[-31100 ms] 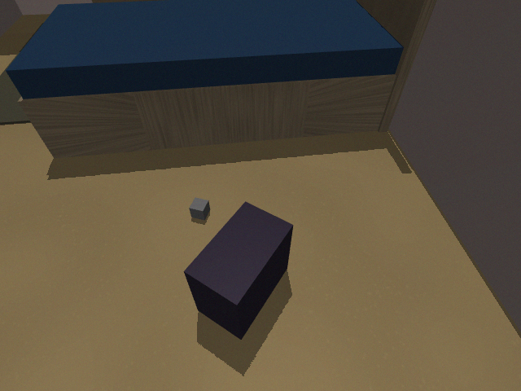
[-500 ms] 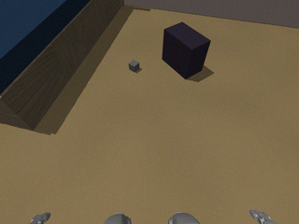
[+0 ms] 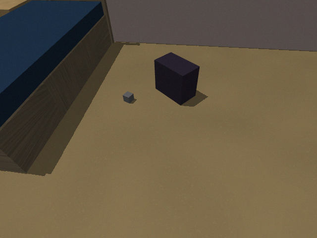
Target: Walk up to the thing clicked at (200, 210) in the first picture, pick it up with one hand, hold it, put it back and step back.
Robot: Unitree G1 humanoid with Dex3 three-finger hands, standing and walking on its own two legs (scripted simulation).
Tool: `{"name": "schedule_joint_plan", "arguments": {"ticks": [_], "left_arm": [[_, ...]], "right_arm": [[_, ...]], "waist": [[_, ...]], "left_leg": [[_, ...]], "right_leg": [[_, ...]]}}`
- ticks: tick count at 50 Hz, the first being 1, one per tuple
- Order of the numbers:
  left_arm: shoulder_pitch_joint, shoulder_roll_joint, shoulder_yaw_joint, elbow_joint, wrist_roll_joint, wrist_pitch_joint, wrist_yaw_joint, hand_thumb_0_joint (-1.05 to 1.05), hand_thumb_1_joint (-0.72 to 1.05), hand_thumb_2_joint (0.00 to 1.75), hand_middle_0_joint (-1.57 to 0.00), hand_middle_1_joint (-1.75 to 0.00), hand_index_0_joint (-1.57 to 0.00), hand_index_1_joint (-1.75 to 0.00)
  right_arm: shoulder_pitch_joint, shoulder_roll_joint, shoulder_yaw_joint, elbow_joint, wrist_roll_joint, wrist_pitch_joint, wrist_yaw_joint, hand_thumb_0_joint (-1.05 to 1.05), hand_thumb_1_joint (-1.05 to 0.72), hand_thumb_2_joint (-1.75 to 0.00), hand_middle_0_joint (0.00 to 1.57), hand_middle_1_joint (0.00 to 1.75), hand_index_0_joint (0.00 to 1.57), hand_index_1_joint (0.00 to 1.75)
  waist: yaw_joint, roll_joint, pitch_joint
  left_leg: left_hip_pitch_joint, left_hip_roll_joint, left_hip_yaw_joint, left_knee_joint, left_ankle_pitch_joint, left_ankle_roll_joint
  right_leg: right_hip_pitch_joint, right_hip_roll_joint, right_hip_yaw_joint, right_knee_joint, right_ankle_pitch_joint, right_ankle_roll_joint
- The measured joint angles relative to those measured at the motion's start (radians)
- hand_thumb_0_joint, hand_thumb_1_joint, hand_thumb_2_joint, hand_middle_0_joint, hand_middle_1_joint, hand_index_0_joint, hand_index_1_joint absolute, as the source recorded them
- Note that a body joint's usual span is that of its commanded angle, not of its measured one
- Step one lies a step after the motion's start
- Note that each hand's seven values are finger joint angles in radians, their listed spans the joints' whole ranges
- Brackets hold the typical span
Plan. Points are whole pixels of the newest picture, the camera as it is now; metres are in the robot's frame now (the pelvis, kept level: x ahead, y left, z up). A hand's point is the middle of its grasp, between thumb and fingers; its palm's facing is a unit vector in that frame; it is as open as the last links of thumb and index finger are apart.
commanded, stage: walk up
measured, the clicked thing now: (128, 97) +1.49 +0.30 -0.72
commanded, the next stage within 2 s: stand in 0.66 s
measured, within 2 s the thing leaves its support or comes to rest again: neither
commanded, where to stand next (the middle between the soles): +0.10 +0.03 m, yaw +1 degrees
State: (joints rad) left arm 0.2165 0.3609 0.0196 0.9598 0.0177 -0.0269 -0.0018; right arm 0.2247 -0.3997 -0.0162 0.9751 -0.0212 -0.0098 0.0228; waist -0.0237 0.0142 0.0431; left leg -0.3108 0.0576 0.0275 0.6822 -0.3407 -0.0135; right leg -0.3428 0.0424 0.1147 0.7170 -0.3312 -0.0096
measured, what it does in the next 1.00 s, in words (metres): stands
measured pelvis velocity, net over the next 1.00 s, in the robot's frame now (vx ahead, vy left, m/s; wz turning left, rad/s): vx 0.02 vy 0.02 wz -0.01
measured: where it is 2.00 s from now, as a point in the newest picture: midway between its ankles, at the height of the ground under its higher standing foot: outside the picture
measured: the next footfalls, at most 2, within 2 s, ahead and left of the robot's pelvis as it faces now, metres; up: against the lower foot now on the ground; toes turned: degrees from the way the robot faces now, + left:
none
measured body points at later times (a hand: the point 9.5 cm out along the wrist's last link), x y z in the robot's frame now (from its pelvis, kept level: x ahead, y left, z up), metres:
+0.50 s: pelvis +0.02 +0.01 +0.02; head +0.04 +0.00 +0.47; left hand +0.13 +0.30 -0.10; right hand +0.11 -0.30 -0.11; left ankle +0.03 +0.15 -0.72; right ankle +0.04 -0.12 -0.72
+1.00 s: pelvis +0.02 +0.02 +0.03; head +0.03 +0.01 +0.48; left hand +0.12 +0.31 -0.10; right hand +0.10 -0.29 -0.10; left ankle +0.03 +0.15 -0.72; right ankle +0.04 -0.12 -0.72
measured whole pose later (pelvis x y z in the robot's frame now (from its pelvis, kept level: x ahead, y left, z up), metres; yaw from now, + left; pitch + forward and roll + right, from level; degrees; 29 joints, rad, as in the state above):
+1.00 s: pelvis +0.02 +0.02 +0.03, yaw -1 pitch -3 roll +0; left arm 0.06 0.34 0.01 1.14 0.01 -0.01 0.00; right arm 0.07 -0.36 -0.01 1.14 -0.01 -0.01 0.01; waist -0.02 0.00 0.07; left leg -0.12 0.05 0.05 0.35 -0.18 -0.03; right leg -0.15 0.02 0.14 0.36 -0.17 0.03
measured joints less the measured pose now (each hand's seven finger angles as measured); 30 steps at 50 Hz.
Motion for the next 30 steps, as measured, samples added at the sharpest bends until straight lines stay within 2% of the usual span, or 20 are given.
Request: {"name": "schedule_joint_plan", "arguments": {"ticks": [2, 12, 21, 30], "left_arm": [[-0.009, -0.008, -0.002, 0.022, -0.004, 0.006, -0.002, 0.00, 0.90, 0.90, -0.20, -0.30, -0.21, -0.30], [-0.055, -0.005, -0.002, 0.088, -0.017, 0.005, -0.002, 0.00, 0.90, 0.90, -0.20, -0.30, -0.21, -0.30], [-0.110, -0.018, -0.012, 0.123, -0.017, 0.003, 0.004, 0.00, 0.90, 0.90, -0.20, -0.30, -0.21, -0.30], [-0.146, -0.021, -0.015, 0.142, -0.019, 0.006, 0.006, 0.00, 0.90, 0.90, -0.20, -0.30, -0.21, -0.30]], "right_arm": [[0.002, -0.002, 0.000, 0.015, 0.001, -0.009, -0.002, 0.01, -0.90, -0.90, 0.20, 0.30, 0.20, 0.30], [-0.038, 0.016, 0.015, 0.080, 0.009, -0.014, -0.008, 0.01, -0.90, -0.90, 0.20, 0.30, 0.20, 0.30], [-0.126, 0.014, 0.009, 0.094, 0.020, -0.010, -0.013, 0.01, -0.90, -0.90, 0.20, 0.30, 0.20, 0.30], [-0.164, 0.028, 0.005, 0.119, 0.017, -0.005, -0.012, 0.01, -0.90, -0.90, 0.20, 0.30, 0.20, 0.30]], "waist": [[-0.003, 0.008, 0.001], [0.005, -0.004, 0.010], [0.006, 0.002, 0.026], [0.008, -0.009, 0.022]], "left_leg": [[0.013, 0.003, 0.002, -0.025, 0.027, -0.012], [0.074, 0.007, 0.015, -0.124, 0.058, -0.026], [0.111, 0.009, 0.033, -0.172, 0.071, -0.023], [0.148, 0.006, 0.054, -0.220, 0.086, -0.020]], "right_leg": [[0.013, 0.003, 0.004, -0.026, 0.014, 0.005], [0.067, 0.003, 0.016, -0.122, 0.052, 0.013], [0.098, 0.002, 0.033, -0.172, 0.071, 0.019], [0.127, -0.001, 0.052, -0.215, 0.088, 0.026]]}}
